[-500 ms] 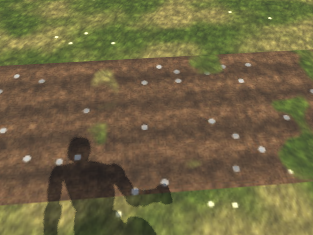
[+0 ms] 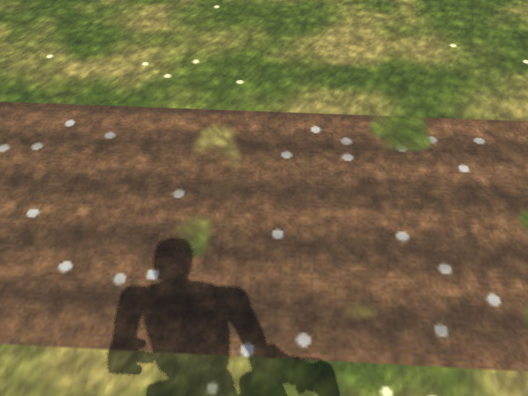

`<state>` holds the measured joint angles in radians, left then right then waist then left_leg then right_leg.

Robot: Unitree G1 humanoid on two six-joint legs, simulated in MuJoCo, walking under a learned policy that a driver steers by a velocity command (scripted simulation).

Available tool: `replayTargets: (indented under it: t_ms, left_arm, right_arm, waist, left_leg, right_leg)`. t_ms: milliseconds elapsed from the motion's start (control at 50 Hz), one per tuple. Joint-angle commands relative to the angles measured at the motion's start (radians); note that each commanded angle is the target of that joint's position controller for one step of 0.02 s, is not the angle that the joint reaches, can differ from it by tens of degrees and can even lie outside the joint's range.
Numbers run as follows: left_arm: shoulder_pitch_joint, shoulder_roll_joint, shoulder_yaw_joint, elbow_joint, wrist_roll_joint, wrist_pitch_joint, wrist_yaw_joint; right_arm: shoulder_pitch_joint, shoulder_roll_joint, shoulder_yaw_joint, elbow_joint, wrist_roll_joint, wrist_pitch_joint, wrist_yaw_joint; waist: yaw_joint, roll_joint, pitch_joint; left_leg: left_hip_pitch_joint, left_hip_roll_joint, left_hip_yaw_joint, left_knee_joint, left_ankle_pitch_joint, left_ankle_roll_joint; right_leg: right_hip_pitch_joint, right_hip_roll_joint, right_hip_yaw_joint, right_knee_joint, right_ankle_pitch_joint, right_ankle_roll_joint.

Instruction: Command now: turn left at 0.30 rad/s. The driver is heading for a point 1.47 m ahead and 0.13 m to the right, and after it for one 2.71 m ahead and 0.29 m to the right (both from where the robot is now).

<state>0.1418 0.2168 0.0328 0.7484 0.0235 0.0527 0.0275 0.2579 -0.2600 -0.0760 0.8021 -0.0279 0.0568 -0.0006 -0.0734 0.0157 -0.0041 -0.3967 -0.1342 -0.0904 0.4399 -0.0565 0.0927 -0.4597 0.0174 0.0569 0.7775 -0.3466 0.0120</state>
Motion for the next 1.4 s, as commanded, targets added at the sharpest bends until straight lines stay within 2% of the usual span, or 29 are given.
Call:
replayTargets:
  t_ms: [20, 40, 60, 80, 100, 120, 140, 160, 180, 220, 240, 280, 300, 340, 360, 380, 400, 420, 440, 460, 520, 620, 780, 920, 1140, 1400]
  left_arm:
    - [0.14, 0.068, 0.023, -0.032, -0.014, -0.023, 0.001]
    - [0.196, 0.068, 0.025, -0.018, -0.01, -0.031, 0.007]
    - [0.23, 0.099, 0.032, -0.015, -0.006, -0.043, 0.017]
    - [0.216, 0.177, 0.045, -0.037, 0.004, -0.051, 0.023]
    - [0.173, 0.21, 0.045, -0.049, 0.02, -0.055, 0.021]
    - [0.154, 0.161, 0.032, -0.029, 0.016, -0.057, 0.022]
    - [0.096, 0.142, 0.025, -0.029, 0.014, -0.063, 0.02]
    - [0.059, 0.135, 0.024, -0.035, 0.013, -0.067, 0.014]
    - [0.042, 0.124, 0.022, -0.04, 0.007, -0.07, 0.011]
    - [0.064, 0.089, 0.012, -0.031, 0.002, -0.071, -0.002]
    - [0.079, 0.077, 0.008, -0.019, 0.003, -0.071, -0.002]
    - [0.139, 0.092, 0.012, 0.007, 0.002, -0.069, -0.002]
    - [0.179, 0.108, 0.016, 0.021, 0.004, -0.067, -0.002]
    - [0.204, 0.128, 0.021, 0.039, 0.007, -0.061, -0.002]
    - [0.201, 0.127, 0.02, 0.045, 0.004, -0.063, -0.002]
    - [0.214, 0.12, 0.017, 0.055, 0.003, -0.072, -0.002]
    - [0.22, 0.098, 0.009, 0.057, 0.0, -0.086, -0.009]
    - [0.249, 0.071, 0.005, 0.058, -0.018, -0.097, -0.019]
    - [0.228, 0.094, 0.012, 0.082, -0.011, -0.095, -0.02]
    - [0.202, 0.095, 0.017, 0.092, -0.007, -0.088, -0.019]
    - [0.203, 0.079, 0.022, 0.122, -0.001, -0.074, -0.022]
    - [0.204, 0.06, 0.027, 0.186, -0.002, -0.071, -0.015]
    - [0.182, 0.051, 0.033, 0.271, -0.004, -0.064, -0.007]
    - [0.171, 0.037, 0.029, 0.326, -0.003, -0.062, -0.002]
    - [0.18, 0.014, 0.019, 0.376, -0.001, -0.062, 0.003]
    - [0.2, -0.007, 0.011, 0.398, -0.001, -0.064, 0.007]
  right_arm:
    - [0.007, -0.116, -0.023, -0.066, -0.003, -0.003, 0.005]
    - [0.008, -0.107, -0.02, -0.068, 0.009, -0.006, 0.002]
    - [0.032, -0.09, -0.017, -0.068, 0.01, -0.014, -0.005]
    - [0.069, -0.031, -0.006, -0.078, 0.028, -0.021, -0.005]
    - [-0.022, -0.062, -0.019, -0.107, 0.0, -0.039, -0.006]
    - [-0.065, -0.102, -0.031, -0.11, -0.023, -0.046, -0.001]
    - [-0.015, -0.077, -0.026, -0.091, -0.019, -0.045, 0.01]
    - [0.033, -0.073, -0.023, -0.07, -0.019, -0.042, 0.017]
    - [0.063, -0.074, -0.023, -0.051, -0.023, -0.038, 0.021]
    - [0.058, -0.064, -0.014, -0.045, -0.017, -0.028, 0.023]
    - [0.025, -0.044, -0.001, -0.047, -0.016, -0.025, 0.021]
    - [-0.03, -0.012, 0.02, -0.051, -0.009, -0.02, 0.02]
    - [-0.06, -0.01, 0.025, -0.054, -0.003, -0.02, 0.018]
    - [-0.066, -0.019, 0.027, -0.043, 0.014, -0.023, 0.009]
    - [-0.04, -0.02, 0.03, -0.029, 0.016, -0.032, 0.002]
    - [-0.02, -0.033, 0.03, -0.01, 0.009, -0.043, -0.008]
    - [0.016, -0.052, 0.029, 0.005, 0.001, -0.058, -0.02]
    - [-0.012, -0.094, 0.02, 0.025, 0.005, -0.064, -0.021]
    - [0.0, -0.054, 0.027, 0.043, 0.014, -0.064, -0.012]
    - [-0.006, -0.036, 0.033, 0.053, 0.014, -0.067, -0.008]
    - [-0.013, -0.027, 0.036, 0.088, 0.012, -0.064, -0.015]
    - [-0.023, -0.015, 0.037, 0.139, 0.012, -0.071, -0.021]
    - [-0.009, -0.004, 0.038, 0.214, 0.01, -0.077, -0.028]
    - [0.017, 0.012, 0.042, 0.266, 0.009, -0.077, -0.031]
    - [0.035, 0.035, 0.046, 0.309, 0.007, -0.073, -0.035]
    - [0.048, 0.054, 0.048, 0.328, 0.007, -0.07, -0.037]
  waist:
    - [0.067, 0.135, -0.03]
    - [0.1, 0.118, -0.018]
    - [0.11, 0.063, -0.016]
    - [0.089, -0.152, -0.051]
    - [0.123, -0.214, 0.05]
    - [0.094, -0.06, 0.081]
    - [0.041, -0.075, 0.063]
    - [0.018, -0.11, 0.03]
    - [0.016, -0.145, 0.011]
    - [0.032, -0.158, -0.01]
    - [0.047, -0.165, 0.003]
    - [0.087, -0.191, 0.003]
    - [0.111, -0.201, 0.007]
    - [0.112, -0.199, 0.024]
    - [0.083, -0.166, 0.025]
    - [0.07, -0.136, 0.008]
    - [0.065, -0.115, -0.042]
    - [0.108, 0.009, -0.042]
    - [0.077, -0.003, -0.041]
    - [0.066, 0.006, -0.004]
    - [0.073, 0.039, 0.033]
    - [0.083, 0.016, 0.044]
    - [0.084, -0.013, 0.064]
    - [0.079, -0.01, 0.069]
    - [0.074, -0.009, 0.087]
    - [0.073, -0.013, 0.095]
  left_leg:
    - [-0.039, 0.249, -0.365, -0.259, -0.513, 0.057]
    - [-0.097, 0.224, -0.354, -0.254, -0.527, 0.025]
    - [-0.161, 0.18, -0.309, -0.195, -0.518, -0.025]
    - [-0.245, 0.081, -0.155, 0.068, -0.508, -0.07]
    - [-0.374, -0.061, -0.033, 0.265, -0.487, -0.08]
    - [-0.286, -0.011, -0.126, 0.366, -0.388, -0.084]
    - [-0.23, -0.028, -0.119, 0.429, -0.317, -0.084]
    - [-0.194, -0.029, -0.102, 0.497, -0.273, -0.091]
    - [-0.174, -0.029, -0.082, 0.56, -0.257, -0.1]
    - [-0.147, -0.005, -0.054, 0.55, -0.257, -0.12]
    - [-0.147, 0.021, -0.025, 0.453, -0.255, -0.127]
    - [-0.04, 0.062, 0.05, 0.279, -0.269, -0.131]
    - [0.01, 0.065, 0.075, 0.216, -0.29, -0.123]
    - [0.096, 0.064, 0.089, 0.092, -0.28, -0.097]
    - [0.176, 0.079, 0.08, -0.036, -0.175, -0.084]
    - [0.277, 0.116, 0.037, -0.104, -0.08, -0.077]
    - [0.389, 0.196, -0.034, -0.107, -0.025, -0.073]
    - [0.372, 0.252, -0.107, -0.016, 0.102, -0.046]
    - [0.312, 0.244, -0.093, -0.012, 0.068, -0.038]
    - [0.276, 0.231, -0.078, -0.02, 0.038, -0.043]
    - [0.228, 0.213, -0.068, -0.045, -0.01, -0.052]
    - [0.212, 0.213, -0.068, -0.059, -0.005, -0.049]
    - [0.208, 0.214, -0.068, -0.074, 0.011, -0.044]
    - [0.221, 0.212, -0.061, -0.079, 0.0, -0.044]
    - [0.23, 0.21, -0.053, -0.081, -0.02, -0.045]
    - [0.226, 0.208, -0.048, -0.08, -0.037, -0.046]
  right_leg:
    - [0.204, 0.05, -0.058, -0.198, -0.044, -0.059]
    - [0.318, 0.042, -0.061, -0.332, 0.009, -0.081]
    - [0.426, -0.026, -0.007, -0.442, 0.0, -0.091]
    - [0.483, -0.25, 0.281, -0.54, -0.221, -0.137]
    - [0.329, -0.432, 0.529, -0.627, -0.238, -0.224]
    - [0.227, -0.364, 0.416, -0.581, -0.149, -0.24]
    - [0.186, -0.288, 0.309, -0.551, -0.039, -0.206]
    - [0.185, -0.233, 0.226, -0.529, 0.036, -0.175]
    - [0.182, -0.202, 0.175, -0.511, 0.107, -0.168]
    - [0.194, -0.179, 0.131, -0.492, 0.197, -0.176]
    - [0.219, -0.166, 0.115, -0.486, 0.188, -0.174]
    - [0.213, -0.157, 0.114, -0.478, 0.143, -0.17]
    - [0.205, -0.168, 0.136, -0.479, 0.118, -0.175]
    - [0.195, -0.187, 0.177, -0.46, 0.163, -0.179]
    - [0.181, -0.189, 0.175, -0.435, 0.241, -0.16]
    - [0.162, -0.189, 0.173, -0.409, 0.342, -0.13]
    - [0.144, -0.183, 0.161, -0.388, 0.396, -0.093]
    - [0.144, -0.121, 0.101, -0.407, 0.357, -0.064]
    - [0.204, -0.094, 0.07, -0.41, 0.238, -0.053]
    - [0.218, -0.087, 0.063, -0.403, 0.217, -0.051]
    - [0.246, -0.092, 0.059, -0.393, 0.232, -0.064]
    - [0.293, -0.093, 0.054, -0.398, 0.237, -0.06]
    - [0.337, -0.092, 0.048, -0.406, 0.249, -0.055]
    - [0.343, -0.094, 0.045, -0.412, 0.241, -0.053]
    - [0.323, -0.096, 0.045, -0.419, 0.23, -0.05]
    - [0.315, -0.096, 0.046, -0.421, 0.222, -0.051]
